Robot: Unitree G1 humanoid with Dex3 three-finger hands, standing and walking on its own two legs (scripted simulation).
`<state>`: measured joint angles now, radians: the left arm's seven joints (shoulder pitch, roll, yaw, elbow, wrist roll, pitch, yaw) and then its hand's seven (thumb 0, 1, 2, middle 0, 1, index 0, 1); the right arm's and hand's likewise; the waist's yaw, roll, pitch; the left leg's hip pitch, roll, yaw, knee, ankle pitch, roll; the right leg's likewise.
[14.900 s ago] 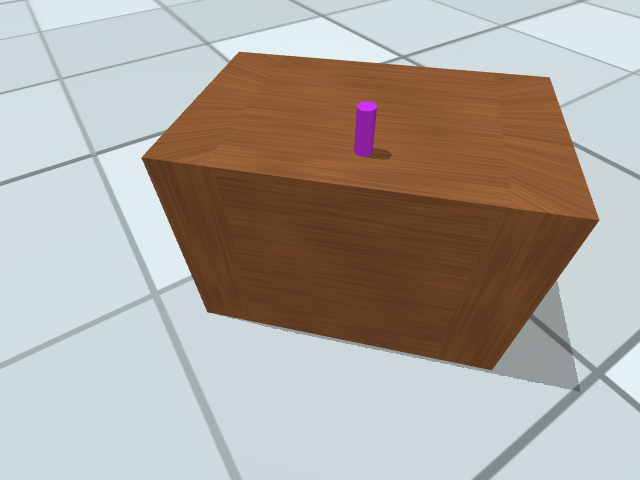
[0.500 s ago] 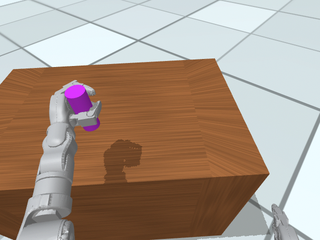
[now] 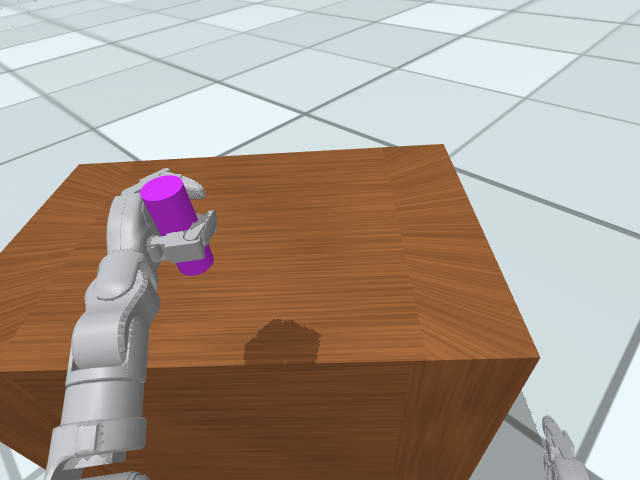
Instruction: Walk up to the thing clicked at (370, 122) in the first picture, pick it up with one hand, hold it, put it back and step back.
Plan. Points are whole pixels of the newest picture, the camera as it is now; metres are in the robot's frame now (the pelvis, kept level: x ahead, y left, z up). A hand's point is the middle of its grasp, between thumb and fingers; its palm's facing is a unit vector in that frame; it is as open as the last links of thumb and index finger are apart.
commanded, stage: lift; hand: left
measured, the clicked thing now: (180, 228) +0.37 +0.18 +0.19
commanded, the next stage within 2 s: hold in 0.32 s
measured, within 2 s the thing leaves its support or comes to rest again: neither
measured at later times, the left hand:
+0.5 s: hand (179, 220) +0.35 +0.17 +0.22, palm faces +0.16 -0.99 -0.01, open 6.2 cm
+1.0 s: hand (172, 209) +0.35 +0.17 +0.24, palm faces +0.14 -0.99 -0.01, open 6.2 cm
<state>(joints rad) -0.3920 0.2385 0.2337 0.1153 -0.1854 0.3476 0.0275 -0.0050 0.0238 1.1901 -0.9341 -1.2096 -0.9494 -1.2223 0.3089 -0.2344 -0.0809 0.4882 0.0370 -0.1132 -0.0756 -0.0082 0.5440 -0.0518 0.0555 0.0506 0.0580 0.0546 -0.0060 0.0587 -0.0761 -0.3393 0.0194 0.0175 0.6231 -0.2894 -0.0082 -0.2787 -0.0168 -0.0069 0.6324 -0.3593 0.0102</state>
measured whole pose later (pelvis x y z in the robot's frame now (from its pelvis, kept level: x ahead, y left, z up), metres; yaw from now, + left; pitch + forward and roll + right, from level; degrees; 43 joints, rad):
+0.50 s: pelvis +0.00 +0.00 +0.01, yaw +0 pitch -2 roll +0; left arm -0.36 0.23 0.25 -0.02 -0.21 0.47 0.03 0.00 0.02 1.19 -0.94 -1.21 -0.95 -1.22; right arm 0.27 -0.24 -0.10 0.61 0.04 -0.19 -0.08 -0.01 0.53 -0.06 0.05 0.05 0.06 0.05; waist 0.00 0.07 -0.07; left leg -0.28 0.02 0.02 0.56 -0.26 -0.01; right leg -0.22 -0.02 -0.01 0.57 -0.33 0.01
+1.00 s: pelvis +0.01 +0.00 +0.01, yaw +0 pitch -2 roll +0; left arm -0.36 0.23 0.26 -0.11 -0.22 0.58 0.02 0.00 0.02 1.19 -0.94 -1.20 -0.95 -1.22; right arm 0.27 -0.24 -0.11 0.61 0.05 -0.21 -0.07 -0.01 0.52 -0.06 0.05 0.05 0.06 0.06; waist 0.01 0.07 -0.07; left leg -0.25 0.01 0.02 0.55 -0.27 0.00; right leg -0.18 -0.02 -0.01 0.54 -0.33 0.02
